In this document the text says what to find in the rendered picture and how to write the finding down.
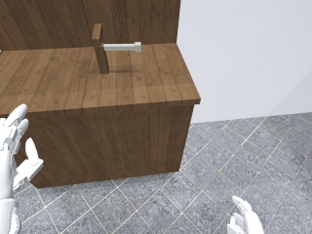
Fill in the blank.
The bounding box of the robot left hand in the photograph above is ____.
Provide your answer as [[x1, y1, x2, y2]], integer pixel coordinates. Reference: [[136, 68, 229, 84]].
[[0, 104, 44, 200]]

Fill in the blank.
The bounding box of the tap lever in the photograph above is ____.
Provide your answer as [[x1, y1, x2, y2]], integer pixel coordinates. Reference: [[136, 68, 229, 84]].
[[103, 42, 141, 53]]

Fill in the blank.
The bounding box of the counter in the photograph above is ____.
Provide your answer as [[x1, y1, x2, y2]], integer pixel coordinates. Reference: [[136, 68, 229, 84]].
[[0, 0, 201, 189]]

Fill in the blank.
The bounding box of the robot right hand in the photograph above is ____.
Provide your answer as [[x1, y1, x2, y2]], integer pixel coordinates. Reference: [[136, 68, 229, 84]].
[[227, 195, 264, 234]]

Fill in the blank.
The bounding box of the robot left forearm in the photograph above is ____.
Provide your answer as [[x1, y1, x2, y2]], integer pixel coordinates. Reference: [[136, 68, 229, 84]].
[[0, 198, 21, 234]]

